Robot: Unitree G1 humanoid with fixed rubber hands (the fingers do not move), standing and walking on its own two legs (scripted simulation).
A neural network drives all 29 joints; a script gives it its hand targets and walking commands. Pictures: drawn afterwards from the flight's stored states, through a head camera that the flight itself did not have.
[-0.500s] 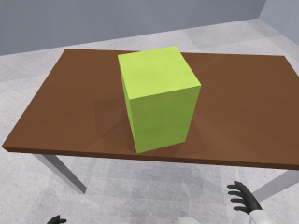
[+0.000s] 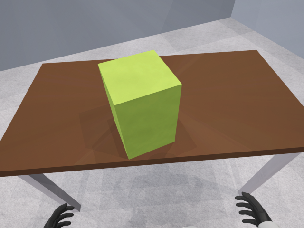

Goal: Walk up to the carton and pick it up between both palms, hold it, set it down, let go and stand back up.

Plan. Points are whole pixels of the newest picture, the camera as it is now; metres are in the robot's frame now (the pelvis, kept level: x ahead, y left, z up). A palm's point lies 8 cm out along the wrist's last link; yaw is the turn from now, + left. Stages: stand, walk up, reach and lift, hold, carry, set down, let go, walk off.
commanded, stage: walk up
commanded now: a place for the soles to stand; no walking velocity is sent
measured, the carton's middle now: (140, 107) +0.44 +0.04 +0.06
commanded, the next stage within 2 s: reach and lift in 0.74 s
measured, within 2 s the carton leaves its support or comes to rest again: neither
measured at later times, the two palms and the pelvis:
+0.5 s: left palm (56, 220) +0.17 +0.27 -0.06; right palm (269, 226) +0.13 -0.28 -0.09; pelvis +0.02 +0.00 +0.00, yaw -3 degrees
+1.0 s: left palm (74, 200) +0.21 +0.22 -0.05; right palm (265, 208) +0.17 -0.28 -0.07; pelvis +0.01 -0.01 +0.00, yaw +3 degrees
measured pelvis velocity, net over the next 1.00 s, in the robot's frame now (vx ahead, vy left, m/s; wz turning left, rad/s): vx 0.01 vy -0.01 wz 0.05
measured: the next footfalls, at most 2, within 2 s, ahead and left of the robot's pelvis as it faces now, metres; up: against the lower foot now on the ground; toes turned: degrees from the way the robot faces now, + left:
none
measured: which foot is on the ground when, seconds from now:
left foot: down 0.00-1.00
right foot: down 0.00-1.00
